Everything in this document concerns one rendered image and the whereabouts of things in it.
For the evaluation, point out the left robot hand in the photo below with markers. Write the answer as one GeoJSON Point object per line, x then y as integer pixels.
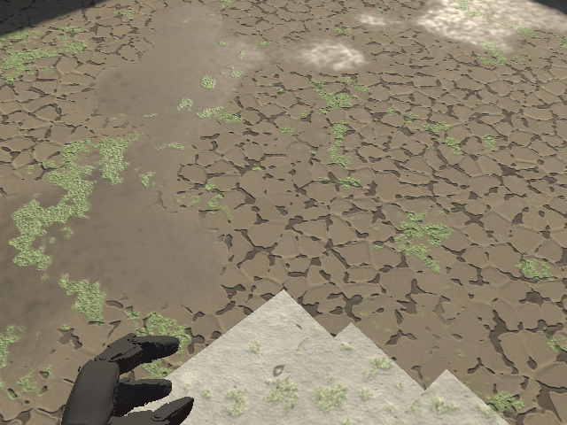
{"type": "Point", "coordinates": [100, 397]}

